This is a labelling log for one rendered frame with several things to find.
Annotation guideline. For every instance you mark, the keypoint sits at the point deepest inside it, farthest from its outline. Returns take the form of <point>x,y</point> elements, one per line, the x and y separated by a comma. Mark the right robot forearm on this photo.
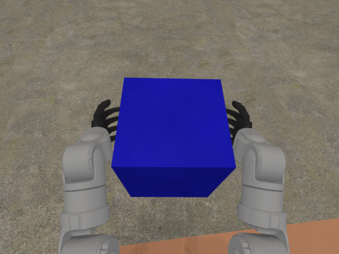
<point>263,172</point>

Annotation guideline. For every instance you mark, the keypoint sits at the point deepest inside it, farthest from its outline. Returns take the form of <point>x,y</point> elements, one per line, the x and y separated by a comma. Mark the right robot hand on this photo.
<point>242,119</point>

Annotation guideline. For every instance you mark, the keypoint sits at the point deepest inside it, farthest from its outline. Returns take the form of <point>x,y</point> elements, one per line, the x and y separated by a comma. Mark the left robot upper arm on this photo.
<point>92,244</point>

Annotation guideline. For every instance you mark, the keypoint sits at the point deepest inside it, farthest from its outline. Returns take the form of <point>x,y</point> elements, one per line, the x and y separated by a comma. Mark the right robot upper arm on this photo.
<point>253,243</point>

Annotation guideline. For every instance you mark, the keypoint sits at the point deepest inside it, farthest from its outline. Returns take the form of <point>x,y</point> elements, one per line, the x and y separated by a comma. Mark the left robot hand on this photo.
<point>100,116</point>

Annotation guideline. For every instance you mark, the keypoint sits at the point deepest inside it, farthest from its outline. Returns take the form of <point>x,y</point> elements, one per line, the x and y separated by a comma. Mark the carton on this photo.
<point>172,138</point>

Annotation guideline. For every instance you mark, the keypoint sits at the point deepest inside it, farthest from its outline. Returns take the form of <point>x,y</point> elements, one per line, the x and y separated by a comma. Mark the left robot forearm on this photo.
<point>84,180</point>

